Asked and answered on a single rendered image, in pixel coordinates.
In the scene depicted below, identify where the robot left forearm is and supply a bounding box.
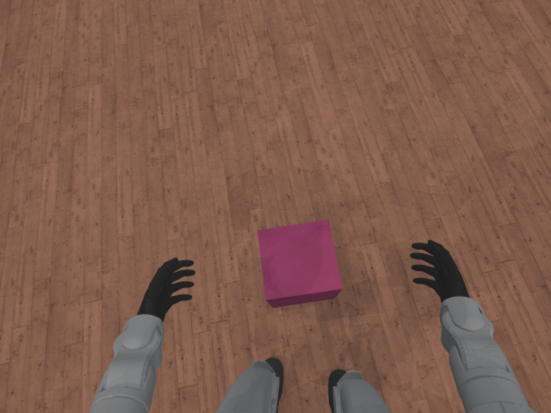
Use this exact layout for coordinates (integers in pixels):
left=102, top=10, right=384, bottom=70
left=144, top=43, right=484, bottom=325
left=90, top=314, right=164, bottom=413

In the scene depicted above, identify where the right robot hand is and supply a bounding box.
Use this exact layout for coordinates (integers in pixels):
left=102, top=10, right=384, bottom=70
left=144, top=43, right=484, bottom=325
left=410, top=240, right=470, bottom=302

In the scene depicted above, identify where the left robot foot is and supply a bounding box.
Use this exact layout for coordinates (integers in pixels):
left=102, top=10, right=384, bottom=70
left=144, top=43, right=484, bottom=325
left=266, top=358, right=283, bottom=413

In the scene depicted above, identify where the robot right forearm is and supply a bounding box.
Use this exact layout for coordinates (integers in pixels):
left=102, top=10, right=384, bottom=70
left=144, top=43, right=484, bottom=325
left=440, top=296, right=538, bottom=413

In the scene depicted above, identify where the left robot hand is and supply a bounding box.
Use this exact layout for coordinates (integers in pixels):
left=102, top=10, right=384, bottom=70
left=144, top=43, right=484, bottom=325
left=137, top=257, right=195, bottom=322

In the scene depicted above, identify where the robot right thigh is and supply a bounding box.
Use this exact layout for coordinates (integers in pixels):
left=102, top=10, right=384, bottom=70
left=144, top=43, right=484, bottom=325
left=332, top=379, right=391, bottom=413

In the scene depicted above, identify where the carton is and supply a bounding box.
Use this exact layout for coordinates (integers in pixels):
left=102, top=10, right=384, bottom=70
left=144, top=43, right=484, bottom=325
left=257, top=219, right=343, bottom=308

